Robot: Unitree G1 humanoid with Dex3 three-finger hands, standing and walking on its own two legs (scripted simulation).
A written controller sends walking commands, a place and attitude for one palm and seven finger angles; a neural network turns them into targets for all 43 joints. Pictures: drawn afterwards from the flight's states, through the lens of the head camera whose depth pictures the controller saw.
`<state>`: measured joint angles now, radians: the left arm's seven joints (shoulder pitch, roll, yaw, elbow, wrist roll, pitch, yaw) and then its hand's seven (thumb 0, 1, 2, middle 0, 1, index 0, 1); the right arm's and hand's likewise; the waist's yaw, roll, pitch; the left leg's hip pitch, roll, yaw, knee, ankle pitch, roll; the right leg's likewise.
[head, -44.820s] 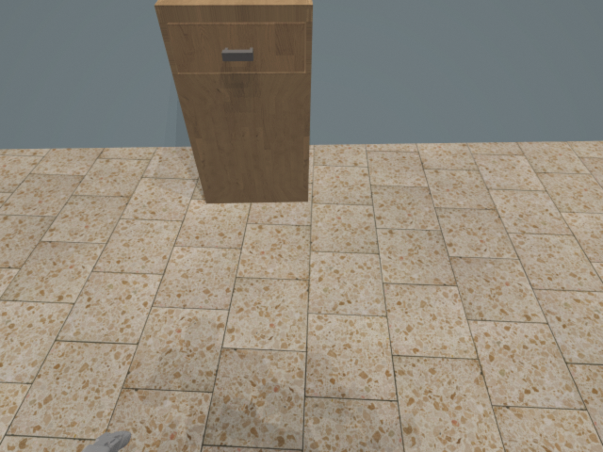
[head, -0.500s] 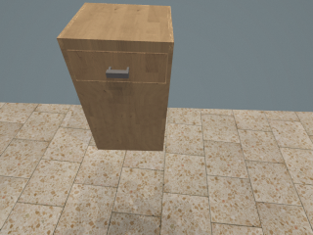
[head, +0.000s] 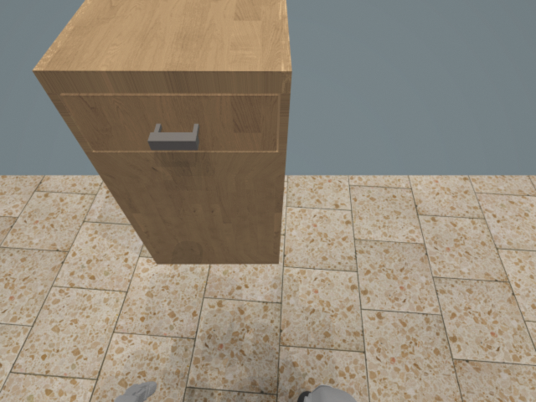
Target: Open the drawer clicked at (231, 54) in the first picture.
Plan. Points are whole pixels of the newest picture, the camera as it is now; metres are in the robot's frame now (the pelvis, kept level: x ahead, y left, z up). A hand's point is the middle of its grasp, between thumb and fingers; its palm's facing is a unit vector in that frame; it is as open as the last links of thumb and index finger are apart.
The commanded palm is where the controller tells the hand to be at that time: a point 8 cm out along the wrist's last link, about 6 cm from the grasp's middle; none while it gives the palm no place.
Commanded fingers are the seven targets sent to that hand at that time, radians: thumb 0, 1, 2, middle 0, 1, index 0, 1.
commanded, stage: take the last steps up to it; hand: left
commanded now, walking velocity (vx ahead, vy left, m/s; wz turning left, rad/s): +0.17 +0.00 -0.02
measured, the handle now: (175, 134) +0.64 +0.21 -0.02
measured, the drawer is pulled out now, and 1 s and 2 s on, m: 0.00 0.00 0.00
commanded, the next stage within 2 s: come to a stop and stand still in 0.08 s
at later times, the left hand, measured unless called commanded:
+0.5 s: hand (156, 401) +0.15 +0.19 -0.16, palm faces +0.04 -0.97 -0.23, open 7.3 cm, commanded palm none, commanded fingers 0.00 0.90 0.90 -0.20 -0.30 -0.20 -0.30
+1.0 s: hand out of the picture +0.14 +0.16 -0.16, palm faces +0.06 -0.98 -0.21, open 7.4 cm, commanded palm none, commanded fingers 0.00 0.90 0.90 -0.20 -0.30 -0.20 -0.30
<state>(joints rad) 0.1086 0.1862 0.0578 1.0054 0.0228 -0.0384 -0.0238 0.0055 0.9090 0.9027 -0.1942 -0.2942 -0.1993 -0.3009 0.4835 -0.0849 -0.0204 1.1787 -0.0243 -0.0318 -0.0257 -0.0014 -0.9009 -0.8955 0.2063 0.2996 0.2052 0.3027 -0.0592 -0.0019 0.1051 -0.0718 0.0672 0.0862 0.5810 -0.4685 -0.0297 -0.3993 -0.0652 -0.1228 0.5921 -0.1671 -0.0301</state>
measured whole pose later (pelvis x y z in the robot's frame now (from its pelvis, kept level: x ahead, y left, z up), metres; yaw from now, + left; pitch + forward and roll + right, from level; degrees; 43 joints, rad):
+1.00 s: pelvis +0.10 -0.03 +0.01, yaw +2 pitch +0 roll +0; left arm 0.20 0.18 0.03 1.00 0.01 0.02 0.02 0.00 0.90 0.90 -0.20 -0.30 -0.21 -0.30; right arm 0.17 -0.23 -0.04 1.02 -0.01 0.03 -0.01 0.00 -0.91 -0.90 0.20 0.30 0.20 0.30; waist 0.01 0.00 0.10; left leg -0.20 0.04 0.00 0.47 -0.25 -0.02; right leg -0.25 -0.02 -0.06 0.51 -0.26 0.00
